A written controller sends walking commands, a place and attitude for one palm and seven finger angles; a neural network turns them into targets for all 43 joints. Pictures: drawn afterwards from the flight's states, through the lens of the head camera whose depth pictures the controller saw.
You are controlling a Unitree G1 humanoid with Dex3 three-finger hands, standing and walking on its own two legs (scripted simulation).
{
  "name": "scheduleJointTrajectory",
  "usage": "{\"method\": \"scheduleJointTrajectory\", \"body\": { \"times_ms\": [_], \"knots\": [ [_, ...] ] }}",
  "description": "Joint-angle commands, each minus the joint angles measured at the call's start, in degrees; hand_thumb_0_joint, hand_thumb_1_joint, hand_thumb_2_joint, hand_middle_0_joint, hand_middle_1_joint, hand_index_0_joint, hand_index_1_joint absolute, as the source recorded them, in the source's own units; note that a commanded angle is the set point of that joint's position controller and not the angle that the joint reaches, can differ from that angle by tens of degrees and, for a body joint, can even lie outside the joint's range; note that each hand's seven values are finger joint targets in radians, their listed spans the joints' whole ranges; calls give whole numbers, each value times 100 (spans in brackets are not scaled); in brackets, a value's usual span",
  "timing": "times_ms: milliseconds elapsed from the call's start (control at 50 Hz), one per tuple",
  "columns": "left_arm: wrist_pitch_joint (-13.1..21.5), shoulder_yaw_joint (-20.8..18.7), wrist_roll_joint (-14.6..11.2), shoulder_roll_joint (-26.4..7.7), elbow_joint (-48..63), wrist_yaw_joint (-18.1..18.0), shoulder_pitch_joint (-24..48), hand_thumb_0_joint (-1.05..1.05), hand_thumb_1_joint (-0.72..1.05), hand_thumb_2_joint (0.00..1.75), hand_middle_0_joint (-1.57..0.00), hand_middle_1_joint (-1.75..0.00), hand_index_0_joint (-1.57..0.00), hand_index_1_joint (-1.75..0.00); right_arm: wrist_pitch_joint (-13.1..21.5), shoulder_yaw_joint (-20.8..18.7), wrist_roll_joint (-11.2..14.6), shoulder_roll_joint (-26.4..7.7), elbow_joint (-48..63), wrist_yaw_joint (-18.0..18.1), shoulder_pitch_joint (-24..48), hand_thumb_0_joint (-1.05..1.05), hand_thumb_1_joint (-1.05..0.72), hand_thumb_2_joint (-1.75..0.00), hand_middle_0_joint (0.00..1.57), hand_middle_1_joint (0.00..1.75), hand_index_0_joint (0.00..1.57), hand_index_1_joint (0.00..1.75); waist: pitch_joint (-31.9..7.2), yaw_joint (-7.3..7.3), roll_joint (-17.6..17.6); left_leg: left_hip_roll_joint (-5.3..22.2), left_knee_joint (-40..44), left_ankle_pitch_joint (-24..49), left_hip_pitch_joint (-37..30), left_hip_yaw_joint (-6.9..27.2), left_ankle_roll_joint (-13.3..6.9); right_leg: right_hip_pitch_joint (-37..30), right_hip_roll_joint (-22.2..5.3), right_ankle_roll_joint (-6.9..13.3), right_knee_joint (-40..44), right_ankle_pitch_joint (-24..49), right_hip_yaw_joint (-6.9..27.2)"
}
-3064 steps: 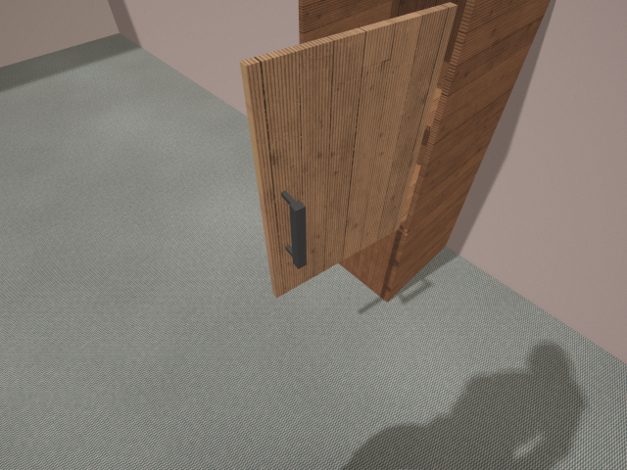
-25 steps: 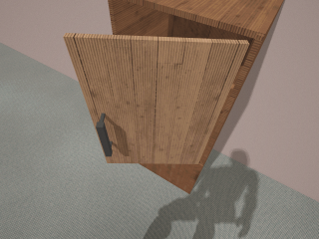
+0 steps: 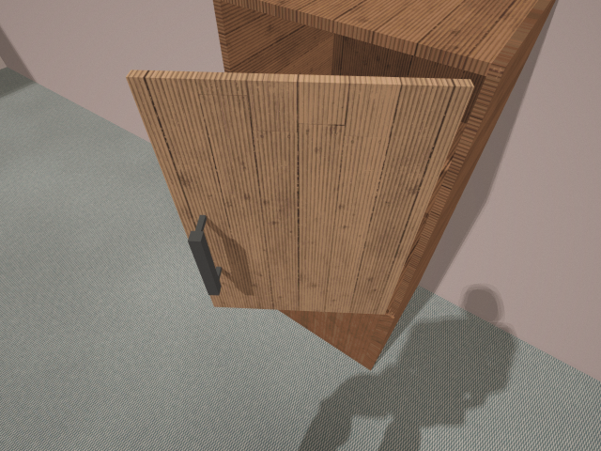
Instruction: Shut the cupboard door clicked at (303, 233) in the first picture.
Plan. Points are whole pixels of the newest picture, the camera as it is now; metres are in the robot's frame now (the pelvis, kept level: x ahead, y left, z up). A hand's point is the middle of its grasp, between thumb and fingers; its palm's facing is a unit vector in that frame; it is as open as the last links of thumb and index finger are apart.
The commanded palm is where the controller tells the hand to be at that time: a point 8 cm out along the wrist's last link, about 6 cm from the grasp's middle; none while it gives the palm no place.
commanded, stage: come to a stop and stand still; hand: left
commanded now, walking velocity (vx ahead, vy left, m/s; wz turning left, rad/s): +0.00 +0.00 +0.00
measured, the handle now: (208, 257) +0.44 +0.22 -0.09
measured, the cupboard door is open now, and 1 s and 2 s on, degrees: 32 32 32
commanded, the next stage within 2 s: look again from close up in 0.40 s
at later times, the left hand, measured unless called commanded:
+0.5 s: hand out of the picture +0.02 +0.18 -0.17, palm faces -0.01 -0.98 -0.21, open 7.3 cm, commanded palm none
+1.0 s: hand out of the picture +0.03 +0.17 -0.17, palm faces +0.00 -0.99 -0.15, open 7.4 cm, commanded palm none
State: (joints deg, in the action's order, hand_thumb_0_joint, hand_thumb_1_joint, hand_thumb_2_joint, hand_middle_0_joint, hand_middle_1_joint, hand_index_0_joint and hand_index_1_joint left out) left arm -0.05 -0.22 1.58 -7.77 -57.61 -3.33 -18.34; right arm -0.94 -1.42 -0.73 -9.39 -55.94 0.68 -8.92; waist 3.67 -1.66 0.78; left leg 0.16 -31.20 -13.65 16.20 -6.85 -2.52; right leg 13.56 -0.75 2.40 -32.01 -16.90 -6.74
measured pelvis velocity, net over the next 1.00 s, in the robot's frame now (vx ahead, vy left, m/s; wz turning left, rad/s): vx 0.04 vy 0.01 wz -0.02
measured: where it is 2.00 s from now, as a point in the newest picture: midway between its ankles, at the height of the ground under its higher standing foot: outside the picture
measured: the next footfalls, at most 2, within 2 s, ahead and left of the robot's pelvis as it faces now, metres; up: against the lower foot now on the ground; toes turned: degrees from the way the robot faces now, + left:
none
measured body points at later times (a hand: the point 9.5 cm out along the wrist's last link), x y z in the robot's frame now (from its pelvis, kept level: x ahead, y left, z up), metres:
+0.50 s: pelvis -0.01 +0.00 +0.01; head +0.01 +0.00 +0.45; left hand +0.02 +0.23 -0.15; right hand -0.05 -0.22 -0.15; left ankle +0.04 +0.09 -0.73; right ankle +0.00 -0.09 -0.73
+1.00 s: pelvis +0.04 +0.01 +0.01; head +0.05 +0.02 +0.46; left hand +0.03 +0.22 -0.16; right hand +0.04 -0.21 -0.15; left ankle +0.04 +0.09 -0.73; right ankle +0.00 -0.09 -0.73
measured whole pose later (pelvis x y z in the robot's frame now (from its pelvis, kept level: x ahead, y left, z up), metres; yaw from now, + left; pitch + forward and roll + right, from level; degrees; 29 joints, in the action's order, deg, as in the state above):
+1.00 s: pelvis +0.04 +0.01 +0.01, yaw -1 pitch +0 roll +0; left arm 1.0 1.7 0.7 -7.5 -63.4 -2.5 -18.0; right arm 1.6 1.1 -0.7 -8.8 -65.3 1.5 -14.7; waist 1.3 -0.4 -1.1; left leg -1.1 -24.1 -13.7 10.6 -7.9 -3.7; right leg 8.2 -0.8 0.8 -24.4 -16.1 -4.8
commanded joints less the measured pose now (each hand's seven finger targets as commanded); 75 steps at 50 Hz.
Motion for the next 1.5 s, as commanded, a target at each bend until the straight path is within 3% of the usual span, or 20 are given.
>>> {"method": "scheduleJointTrajectory", "body": {
  "times_ms": [0, 40, 80, 180, 380, 640, 900, 1040, 1120, 1200, 1240, 1300, 1320, 1340, 1360, 1380, 1400, 1420, 1440, 1480],
  "knots": [
    [186, -141, -37, -879, 514, -34, -26, 0, 90, 90, -20, -30, -20, -30, 120, -56, 5, -392, 405, -21, -501, 0, -90, -90, 20, 30, 20, 30, -773, 289, 34, 469, 379, 439, -576, 599, 44, -13, -971, 282, 488, 1433, 1036],
    [110, -87, -40, -737, 527, 9, -45, 0, 90, 90, -20, -30, -20, -30, 86, -48, -4, -502, 492, -23, -419, 0, -90, -90, 20, 30, 20, 30, -8, 233, -149, 655, 716, -156, -73, 988, -118, 486, -632, 125, 754, -216, 878],
    [80, -54, -18, -704, 538, 40, -67, 0, 90, 90, -20, -30, -20, -30, 34, -44, -28, -598, 494, -52, -454, 0, -90, -90, 20, 30, 20, 30, 541, 233, -609, 569, 886, -1014, 321, 965, -90, 877, -590, 147, 1066, -1259, 994],
    [47, -117, -34, -874, 634, 71, -36, 0, 90, 90, -20, -30, -20, -30, 26, -15, -86, -580, 371, -76, -847, 0, -90, -90, 20, 30, 20, 30, 432, 279, -554, 388, 708, -1072, 82, 756, -36, 1262, -689, 202, 1339, -1973, 1198],
    [79, -52, -92, -795, 449, 128, -164, 0, 90, 90, -20, -30, -20, -30, 182, 104, -60, -518, 24, -28, -1006, 0, -90, -90, 20, 30, 20, 30, 60, 105, 117, 597, 1362, -1137, 487, 1052, -59, 246, -536, 146, 1092, -964, 1010],
    [184, 67, -129, -580, -129, 97, -245, 0, 90, 90, -20, -30, -20, -30, 280, 181, 13, -310, -588, 42, -1256, 0, -90, -90, 20, 30, 20, 30, -154, 147, -96, 620, 1118, 326, -213, 759, -11, -180, -636, 90, 1169, 504, 931],
    [177, 91, -102, -461, -440, 64, -366, 0, 90, 90, -20, -30, -20, -30, 311, 174, 26, -278, -806, 112, -1023, 0, -90, -90, 20, 30, 20, 30, -66, 151, -153, 679, 1138, 1166, -698, 762, -78, -245, -601, -11, 1130, 1200, 823],
    [157, 88, -105, -488, -489, 64, -369, 0, 90, 90, -20, -30, -20, -30, 327, 178, 15, -379, -819, 133, -913, 0, -90, -90, 20, 30, 20, 30, -144, 146, 26, 691, 1163, 1456, -891, 738, -78, -335, -604, -35, 1123, 1269, 811],
    [81, 11, -100, -583, -345, 37, -303, 0, 90, 90, -20, -30, -20, -30, 319, 103, 38, -435, -699, 178, -869, 0, -90, -90, 20, 30, 20, 30, -183, 136, -35, 793, 997, 2596, -1036, 768, -99, -244, -615, -67, 834, 1809, 803],
    [-16, -79, -96, -609, -148, 35, -211, 0, 90, 90, -20, -30, -20, -30, 245, -7, 27, -582, -577, 218, -865, 0, -90, -90, 20, 30, 20, 30, -287, 159, 135, 1018, 884, 3436, -1242, 858, -207, 18, -497, -101, 435, 1496, 679],
    [-76, -117, -83, -608, -49, 43, -193, 0, 90, 90, -20, -30, -20, -30, 203, -78, 14, -717, -489, 226, -814, 0, -90, -90, 20, 30, 20, 30, -318, 147, 280, 1232, 923, 3605, -1196, 1066, -356, 204, -397, -137, 142, 935, 563],
    [-153, -148, -59, -566, 113, 43, -117, 0, 90, 90, -20, -30, -20, -30, 171, -153, -22, -791, -369, 237, -802, 0, -90, -90, 20, 30, 20, 30, -456, 149, 452, 1739, 1065, 3931, -1164, 1531, -838, 539, -272, -133, -745, -707, 562],
    [-177, -70, -92, -782, 45, -117, -203, 0, 90, 90, -20, -30, -20, -30, 167, -239, 114, -1210, 32, 192, -697, 0, -90, -90, 20, 30, 20, 30, -813, 324, 884, 1881, 255, 6063, -1255, 1859, -667, 831, -370, -147, -846, -834, 865],
    [-133, -108, -69, -847, 322, -70, -217, 0, 90, 90, -20, -30, -20, -30, 127, -206, 35, -965, 136, 133, -646, 0, -90, -90, 20, 30, 20, 30, -1064, 78, 360, 1629, 497, 3398, -671, 1488, -679, 418, -273, -65, -823, -777, 629],
    [-107, -118, -32, -652, 322, -11, -197, 0, 90, 90, -20, -30, -20, -30, 137, -200, 5, -924, 202, 118, -506, 0, -90, -90, 20, 30, 20, 30, -1060, 26, 511, 1390, 539, 2332, -485, 1292, -581, 254, -267, -33, -446, -440, 585],
    [-26, -90, -29, -644, 275, 25, -257, 0, 90, 90, -20, -30, -20, -30, 132, -167, -10, -804, 245, 102, -506, 0, -90, -90, 20, 30, 20, 30, -1116, 31, 272, 1070, 308, 1606, -380, 1193, -426, 33, -260, 3, 132, -27, 709],
    [85, -69, -33, -702, 228, 48, -199, 0, 90, 90, -20, -30, -20, -30, 154, -87, -20, -586, 278, 65, -415, 0, -90, -90, 20, 30, 20, 30, -1051, 39, 204, 689, 165, 819, -219, 905, -198, -73, -532, 129, 626, 233, 1187],
    [146, -37, -49, -848, 242, 60, -34, 0, 90, 90, -20, -30, -20, -30, 134, -49, 4, -425, 320, 21, -501, 0, -90, -90, 20, 30, 20, 30, -803, 196, -329, 385, 31, -90, -158, 658, -9, 133, -890, 279, 1042, -145, 1632],
    [164, 5, -56, -944, 269, 80, 190, 0, 90, 90, -20, -30, -20, -30, 124, -27, -20, -349, 272, -31, -631, 0, -90, -90, 20, 30, 20, 30, -497, 318, -444, 159, 26, -520, -238, 553, 86, 524, -1016, 383, 1291, -746, 1766],
    [167, -32, -64, -984, 321, 93, 404, 0, 90, 90, -20, -30, -20, -30, 77, -34, -61, -440, 162, -72, -829, 0, -90, -90, 20, 30, 20, 30, 11, 388, -1052, 130, -123, -602, -174, 517, 113, 961, -907, 371, 1580, -1753, 1766]
  ]
}}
